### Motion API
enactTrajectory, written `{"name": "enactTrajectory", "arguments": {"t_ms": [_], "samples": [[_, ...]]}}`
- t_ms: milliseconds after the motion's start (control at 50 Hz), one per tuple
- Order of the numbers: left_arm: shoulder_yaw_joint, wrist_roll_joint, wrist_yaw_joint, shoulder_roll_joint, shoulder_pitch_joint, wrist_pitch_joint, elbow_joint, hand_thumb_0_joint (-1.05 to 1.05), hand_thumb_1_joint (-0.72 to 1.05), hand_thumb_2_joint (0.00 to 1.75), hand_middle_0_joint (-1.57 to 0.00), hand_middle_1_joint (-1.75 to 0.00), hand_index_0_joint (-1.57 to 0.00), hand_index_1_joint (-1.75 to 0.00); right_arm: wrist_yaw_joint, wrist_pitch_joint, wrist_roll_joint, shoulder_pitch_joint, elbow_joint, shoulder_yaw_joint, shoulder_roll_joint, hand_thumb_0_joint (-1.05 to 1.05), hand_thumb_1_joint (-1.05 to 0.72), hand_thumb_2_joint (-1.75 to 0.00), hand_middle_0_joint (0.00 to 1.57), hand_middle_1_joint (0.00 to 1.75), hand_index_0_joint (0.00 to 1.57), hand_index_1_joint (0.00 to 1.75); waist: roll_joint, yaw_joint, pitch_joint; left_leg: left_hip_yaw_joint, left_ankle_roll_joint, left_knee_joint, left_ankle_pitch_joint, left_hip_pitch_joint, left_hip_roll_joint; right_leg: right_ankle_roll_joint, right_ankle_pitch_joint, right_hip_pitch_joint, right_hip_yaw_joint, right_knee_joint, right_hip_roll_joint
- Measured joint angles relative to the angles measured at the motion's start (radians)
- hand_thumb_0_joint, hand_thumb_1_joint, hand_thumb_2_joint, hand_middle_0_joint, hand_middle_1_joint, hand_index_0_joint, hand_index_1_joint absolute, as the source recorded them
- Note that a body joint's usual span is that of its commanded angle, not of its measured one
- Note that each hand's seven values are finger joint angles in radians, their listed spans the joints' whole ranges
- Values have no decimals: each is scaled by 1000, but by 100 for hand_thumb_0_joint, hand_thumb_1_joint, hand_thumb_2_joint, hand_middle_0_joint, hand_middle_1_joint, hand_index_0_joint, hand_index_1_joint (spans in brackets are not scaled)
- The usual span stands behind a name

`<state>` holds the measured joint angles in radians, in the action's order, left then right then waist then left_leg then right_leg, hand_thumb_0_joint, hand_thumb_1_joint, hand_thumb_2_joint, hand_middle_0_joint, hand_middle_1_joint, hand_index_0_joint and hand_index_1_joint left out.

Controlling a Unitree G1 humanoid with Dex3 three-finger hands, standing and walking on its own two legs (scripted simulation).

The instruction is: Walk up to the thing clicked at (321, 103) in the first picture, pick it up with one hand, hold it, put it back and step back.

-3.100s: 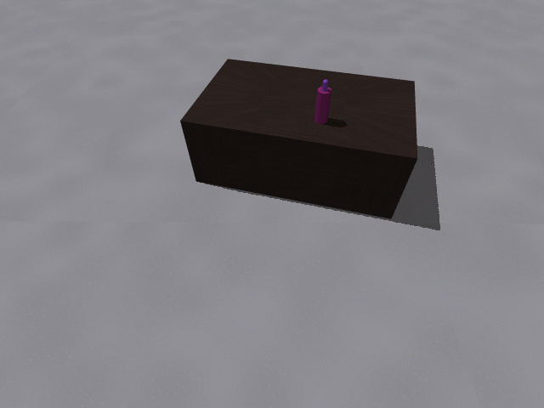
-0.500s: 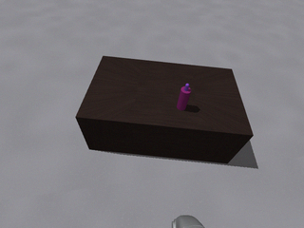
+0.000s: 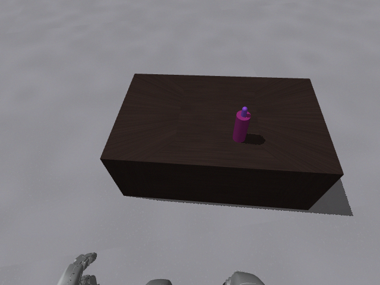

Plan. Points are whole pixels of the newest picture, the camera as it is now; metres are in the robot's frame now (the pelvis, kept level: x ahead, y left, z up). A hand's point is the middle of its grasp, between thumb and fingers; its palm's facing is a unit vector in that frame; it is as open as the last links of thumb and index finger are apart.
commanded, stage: walk up
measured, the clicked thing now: (241, 123) +0.75 -0.17 -0.27
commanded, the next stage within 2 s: stand in 1.06 s
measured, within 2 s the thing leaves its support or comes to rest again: neither
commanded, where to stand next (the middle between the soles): +0.06 +0.00 m, yaw +1 degrees
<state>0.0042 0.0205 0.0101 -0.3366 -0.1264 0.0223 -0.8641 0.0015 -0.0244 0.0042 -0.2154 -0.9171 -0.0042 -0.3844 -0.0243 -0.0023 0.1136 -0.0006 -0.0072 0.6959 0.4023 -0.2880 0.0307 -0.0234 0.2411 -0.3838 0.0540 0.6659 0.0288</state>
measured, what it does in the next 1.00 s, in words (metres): stands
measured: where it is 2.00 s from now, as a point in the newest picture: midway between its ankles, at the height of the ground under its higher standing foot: outside the picture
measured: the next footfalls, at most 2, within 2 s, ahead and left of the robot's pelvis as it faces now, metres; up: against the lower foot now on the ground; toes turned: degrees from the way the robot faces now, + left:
none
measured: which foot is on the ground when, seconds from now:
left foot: down 0.00-1.00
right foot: down 0.00-1.00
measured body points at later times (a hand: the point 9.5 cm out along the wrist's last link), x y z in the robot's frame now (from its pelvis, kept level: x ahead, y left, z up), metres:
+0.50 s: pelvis +0.01 +0.00 +0.02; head +0.02 +0.00 +0.47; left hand +0.07 +0.31 -0.10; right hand +0.12 -0.30 -0.11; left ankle +0.01 +0.14 -0.72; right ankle +0.07 -0.11 -0.72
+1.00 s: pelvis +0.02 -0.01 +0.03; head +0.03 -0.01 +0.48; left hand +0.10 +0.29 -0.11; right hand +0.09 -0.31 -0.11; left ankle +0.01 +0.14 -0.72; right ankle +0.07 -0.11 -0.72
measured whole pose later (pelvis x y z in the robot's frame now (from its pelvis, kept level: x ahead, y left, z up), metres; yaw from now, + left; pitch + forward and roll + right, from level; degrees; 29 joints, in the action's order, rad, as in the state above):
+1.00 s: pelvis +0.02 -0.01 +0.03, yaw +1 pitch -2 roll +0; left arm 0.04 0.01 0.03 -0.33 -0.07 -0.01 -1.13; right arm 0.00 -0.02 -0.01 -0.13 -1.14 0.01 -0.37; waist 0.00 0.00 0.06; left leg 0.02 0.03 0.37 0.21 -0.12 0.03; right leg -0.02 0.12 -0.20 0.07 0.36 0.02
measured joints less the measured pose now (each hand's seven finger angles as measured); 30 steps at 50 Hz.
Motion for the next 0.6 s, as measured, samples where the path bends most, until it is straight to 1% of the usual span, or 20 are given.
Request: {"name": "enactTrajectory", "arguments": {"t_ms": [20, 60, 100, 120, 160, 220, 380, 600], "samples": [[3, -3, 1, -6, 9, -8, -8, 1, 90, 90, -20, -30, -21, -30, 2, -3, -5, 4, -15, -3, 5, 0, -91, -90, 20, 30, 20, 30, 19, 1, 0, -5, 12, -26, -58, 13, -10, 5, 11, -2, -5, 18, 11], [10, -12, 1, -14, 18, -28, -29, 1, 90, 90, -20, -30, -21, -30, 4, -4, -18, 2, -40, -4, 17, 0, -91, -90, 20, 30, 20, 30, 61, -2, -13, -22, 21, -50, -70, 34, -31, 13, 17, 1, -25, 26, 31], [14, -16, 3, -13, 21, -38, -55, 1, 90, 90, -20, -30, -20, -30, 0, -3, -21, -3, -60, -1, 12, 0, -91, -90, 20, 30, 20, 30, 57, 2, -30, -14, 20, -53, -63, 38, -18, 8, 52, 18, -22, 6, 12], [16, -14, 6, -17, 22, -39, -67, 1, 90, 90, -20, -30, -20, -30, -1, -2, -21, -2, -71, 1, 10, 0, -91, -90, 20, 30, 20, 30, 55, 2, -33, -9, 20, -54, -61, 41, -11, 6, 40, 31, -18, -15, 4], [22, -13, 11, -30, 21, -35, -89, 1, 90, 90, -20, -30, -20, -30, -1, -2, -20, 4, -89, 4, 10, 0, -91, -90, 20, 30, 20, 30, 66, -2, -35, -10, 22, -64, -63, 52, -9, 11, -31, 51, -16, -53, 3], [23, -16, 13, -38, 21, -34, -131, 1, 90, 90, -20, -30, -20, -30, -1, -5, -17, 19, -108, 7, 8, 0, -91, -90, 20, 30, 20, 30, 65, -2, -36, -3, 25, -95, -78, 72, -5, 19, -37, 77, -9, -91, 0], [14, -16, 23, -31, 14, -35, -217, 1, 90, 90, -20, -30, -20, -30, -6, -5, -13, 76, -145, 18, 8, 0, -91, -90, 20, 30, 20, 30, 33, -19, -42, 4, 28, -205, -135, 120, -7, 19, -85, 131, 1, -202, -1], [21, -13, 21, -11, 22, -27, -270, 1, 90, 90, -20, -30, -20, -30, -10, -2, -8, 128, -174, 20, 22, 0, -91, -90, 20, 30, 20, 30, 4, -29, -50, 12, 35, -296, -181, 161, -6, 14, -116, 168, 12, -275, -3]]}}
